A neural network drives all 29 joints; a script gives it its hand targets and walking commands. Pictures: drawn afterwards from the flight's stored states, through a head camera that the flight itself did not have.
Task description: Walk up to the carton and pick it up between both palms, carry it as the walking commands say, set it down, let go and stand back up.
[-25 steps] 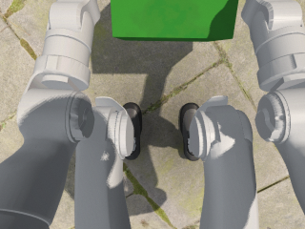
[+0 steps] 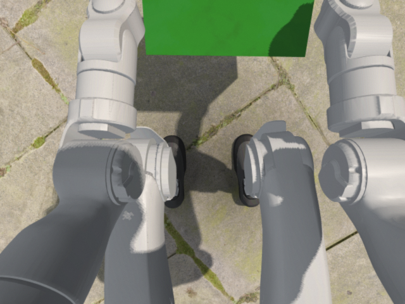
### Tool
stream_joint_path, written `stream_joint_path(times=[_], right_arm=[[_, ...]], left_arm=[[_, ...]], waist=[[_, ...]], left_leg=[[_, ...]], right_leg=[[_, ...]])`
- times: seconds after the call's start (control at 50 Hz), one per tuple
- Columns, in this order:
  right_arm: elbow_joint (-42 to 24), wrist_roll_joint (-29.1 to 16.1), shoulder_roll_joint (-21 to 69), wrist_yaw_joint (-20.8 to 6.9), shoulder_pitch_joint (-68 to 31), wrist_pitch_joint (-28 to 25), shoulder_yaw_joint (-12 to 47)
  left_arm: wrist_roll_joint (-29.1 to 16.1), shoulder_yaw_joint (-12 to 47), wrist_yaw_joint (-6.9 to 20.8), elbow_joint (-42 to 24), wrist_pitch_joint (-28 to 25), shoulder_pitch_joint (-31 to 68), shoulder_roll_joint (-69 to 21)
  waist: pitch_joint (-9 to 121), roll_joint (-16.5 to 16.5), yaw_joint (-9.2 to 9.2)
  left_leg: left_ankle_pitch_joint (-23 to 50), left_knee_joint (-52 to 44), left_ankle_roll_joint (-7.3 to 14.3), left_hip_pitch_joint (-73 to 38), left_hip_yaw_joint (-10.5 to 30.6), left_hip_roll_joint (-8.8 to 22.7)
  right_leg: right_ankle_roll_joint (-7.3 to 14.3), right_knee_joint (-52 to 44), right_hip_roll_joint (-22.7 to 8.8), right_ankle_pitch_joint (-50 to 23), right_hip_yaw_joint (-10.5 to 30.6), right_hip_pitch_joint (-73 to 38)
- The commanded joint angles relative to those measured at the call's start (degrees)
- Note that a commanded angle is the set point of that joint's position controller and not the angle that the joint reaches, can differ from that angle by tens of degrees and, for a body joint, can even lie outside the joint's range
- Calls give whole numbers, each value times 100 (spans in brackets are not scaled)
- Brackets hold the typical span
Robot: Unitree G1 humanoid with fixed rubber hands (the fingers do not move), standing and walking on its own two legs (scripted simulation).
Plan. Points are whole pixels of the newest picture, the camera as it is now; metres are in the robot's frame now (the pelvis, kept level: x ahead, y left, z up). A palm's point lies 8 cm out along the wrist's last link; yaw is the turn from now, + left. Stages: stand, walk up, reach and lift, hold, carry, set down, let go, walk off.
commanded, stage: reach and lift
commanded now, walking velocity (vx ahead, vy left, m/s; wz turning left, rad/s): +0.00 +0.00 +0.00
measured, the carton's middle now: (223, 5) +0.54 -0.03 -0.20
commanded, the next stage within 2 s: none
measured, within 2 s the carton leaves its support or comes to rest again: neither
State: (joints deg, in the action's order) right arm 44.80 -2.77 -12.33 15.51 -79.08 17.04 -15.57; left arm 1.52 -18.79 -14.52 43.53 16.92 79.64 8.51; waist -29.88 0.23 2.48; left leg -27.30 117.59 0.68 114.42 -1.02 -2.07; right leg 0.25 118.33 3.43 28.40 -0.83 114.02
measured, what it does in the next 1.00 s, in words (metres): rises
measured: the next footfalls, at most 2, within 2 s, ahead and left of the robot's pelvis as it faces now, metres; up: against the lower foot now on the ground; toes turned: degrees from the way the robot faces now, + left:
none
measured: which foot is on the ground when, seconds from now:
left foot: down 0.00-1.00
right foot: down 0.00-1.00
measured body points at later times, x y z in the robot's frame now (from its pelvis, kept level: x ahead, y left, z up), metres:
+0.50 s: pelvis +0.00 +0.00 +0.04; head +0.33 -0.01 +0.33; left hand +0.55 +0.13 -0.06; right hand +0.54 -0.18 -0.06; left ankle +0.16 +0.11 -0.38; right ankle +0.15 -0.11 -0.38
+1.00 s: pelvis -0.01 +0.00 +0.10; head +0.31 -0.01 +0.41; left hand +0.53 +0.14 +0.02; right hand +0.53 -0.18 +0.02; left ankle +0.16 +0.11 -0.38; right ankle +0.15 -0.11 -0.38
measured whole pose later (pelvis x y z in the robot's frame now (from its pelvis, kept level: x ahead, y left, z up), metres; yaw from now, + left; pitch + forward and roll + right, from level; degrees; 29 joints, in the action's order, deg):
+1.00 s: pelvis -0.01 +0.00 +0.10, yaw +0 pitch +17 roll +0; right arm 33.5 0.8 -7.1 15.4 -70.5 23.2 -17.5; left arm 4.6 -21.8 -12.6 31.8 22.7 70.1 4.1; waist -29.8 0.9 2.0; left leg -25.9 101.2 0.4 92.8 0.5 -2.9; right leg 0.3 101.5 3.5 27.0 -0.5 92.1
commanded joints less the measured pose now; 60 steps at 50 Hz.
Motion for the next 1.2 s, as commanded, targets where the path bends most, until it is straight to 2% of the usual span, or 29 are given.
stream_joint_path(times=[0.0, 0.06, 0.16, 0.22, 0.34, 0.48, 0.6, 0.74, 0.82, 1.02, 1.18], right_arm=[[-1518, -828, 6478, -2529, -4168, -42, 3115], [-1774, -864, 6528, -2483, -4072, 60, 3262], [-2031, -830, 6567, -2445, -3851, 140, 3352], [-1928, -759, 6522, -2457, -3692, 139, 3288], [-1853, -755, 6559, -2483, -3593, 165, 3320], [-1971, -873, 6701, -2491, -3687, 274, 3428], [-1991, -839, 6740, -2475, -3728, 340, 3387], [-1881, -722, 6839, -2486, -3544, 392, 3319], [-1995, -741, 6865, -2516, -3462, 409, 3399], [-2134, -826, 6953, -2541, -3283, 452, 3565], [-2170, -778, 6997, -2569, -3158, 463, 3584]], left_arm=[[-907, 3274, 2384, -1048, -40, 3901, -5881], [-1023, 3480, 2407, -1299, 60, 3908, -5978], [-1080, 3618, 2420, -1322, 172, 3577, -6170], [-1036, 3599, 2420, -1215, 183, 3416, -6232], [-952, 3641, 2383, -1342, 204, 3390, -6217], [-873, 3626, 2375, -1524, 309, 3410, -6190], [-872, 3613, 2415, -1457, 404, 3426, -6301], [-888, 3620, 2489, -1374, 448, 3262, -6423], [-925, 3745, 2498, -1540, 461, 3214, -6489], [-874, 3801, 2506, -1711, 491, 2968, -6389], [-891, 3875, 2547, -1755, 508, 2801, -6462]], waist=[[13015, -65, -100], [13505, -2, 5], [13637, 2, 147], [13412, 45, 203], [13484, 86, 175], [13752, 19, -60], [13748, 37, -44], [13695, 46, 83], [13924, 71, 137], [13999, 32, -47], [13990, 18, -14]], left_leg=[[626, -907, 123, -3410, -211, -588], [786, -956, 95, -3693, -199, -615], [964, -1087, 79, -3838, -125, -668], [960, -1195, 68, -3826, -67, -678], [967, -1409, 74, -4186, 26, -681], [841, -1695, 124, -4550, 58, -670], [634, -1937, 131, -4685, 78, -663], [559, -2223, 127, -4802, 126, -666], [689, -2370, 118, -5160, 192, -660], [802, -2789, 161, -5574, 253, -658], [754, -3148, 150, -5916, 318, -637]], right_leg=[[-72, -1152, 386, -916, -159, -3639], [-72, -1208, 407, -1111, -166, -3957], [-63, -1354, 444, -1310, -137, -4115], [-38, -1440, 448, -1315, -124, -3975], [-29, -1608, 466, -1237, -116, -3937], [-44, -1863, 482, -1026, -65, -4279], [-35, -2132, 476, -802, -30, -4512], [-32, -2443, 485, -748, -16, -4724], [-24, -2582, 503, -855, -31, -4862], [-55, -2984, 527, -954, 103, -5390], [-50, -3328, 520, -907, 139, -5719]])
